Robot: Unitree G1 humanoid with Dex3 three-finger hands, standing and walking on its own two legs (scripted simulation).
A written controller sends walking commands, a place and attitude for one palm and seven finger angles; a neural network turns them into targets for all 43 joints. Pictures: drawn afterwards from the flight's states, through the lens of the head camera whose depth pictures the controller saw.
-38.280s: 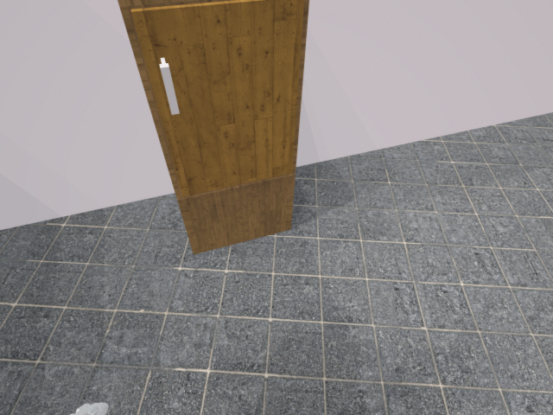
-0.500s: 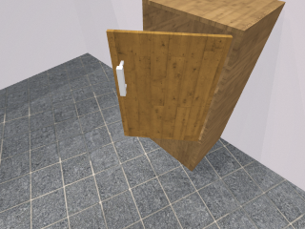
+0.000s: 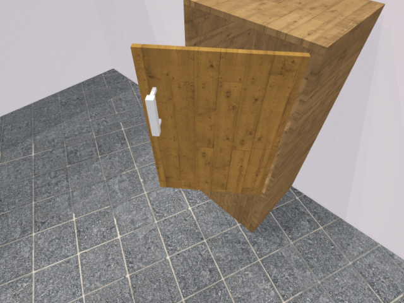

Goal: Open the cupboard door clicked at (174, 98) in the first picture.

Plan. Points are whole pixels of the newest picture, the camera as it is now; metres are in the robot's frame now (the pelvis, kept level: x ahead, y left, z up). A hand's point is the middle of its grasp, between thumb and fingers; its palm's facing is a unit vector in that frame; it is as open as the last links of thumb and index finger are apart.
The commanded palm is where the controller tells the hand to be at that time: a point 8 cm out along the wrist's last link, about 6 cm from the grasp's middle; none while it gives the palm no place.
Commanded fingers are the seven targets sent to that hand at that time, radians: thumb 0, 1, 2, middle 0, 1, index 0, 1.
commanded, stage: come to a stop and stand still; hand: left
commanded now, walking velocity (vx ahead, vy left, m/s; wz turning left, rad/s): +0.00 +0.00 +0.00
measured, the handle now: (155, 112) +0.58 +0.17 +0.04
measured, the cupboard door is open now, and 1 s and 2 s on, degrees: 38 38 38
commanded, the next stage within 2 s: look again from close up in 0.92 s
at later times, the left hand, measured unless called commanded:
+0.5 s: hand out of the picture +0.05 +0.18 -0.18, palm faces +0.02 -0.97 -0.24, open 7.4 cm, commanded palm none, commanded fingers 0.00 0.90 0.90 -0.20 -0.30 -0.20 -0.30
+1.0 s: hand out of the picture +0.00 +0.22 -0.16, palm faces -0.01 -0.96 -0.28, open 7.4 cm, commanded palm none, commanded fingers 0.00 0.90 0.90 -0.20 -0.30 -0.20 -0.30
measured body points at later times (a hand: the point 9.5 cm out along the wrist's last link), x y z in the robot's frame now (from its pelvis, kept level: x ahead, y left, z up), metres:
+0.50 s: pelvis +0.00 +0.00 -0.01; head +0.03 +0.00 +0.44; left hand +0.05 +0.23 -0.16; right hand +0.04 -0.23 -0.16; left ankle -0.04 +0.10 -0.74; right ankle +0.00 -0.10 -0.74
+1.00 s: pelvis -0.02 +0.02 +0.00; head +0.00 +0.00 +0.45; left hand +0.00 +0.27 -0.14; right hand +0.00 -0.23 -0.16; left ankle -0.04 +0.10 -0.74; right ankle +0.00 -0.10 -0.74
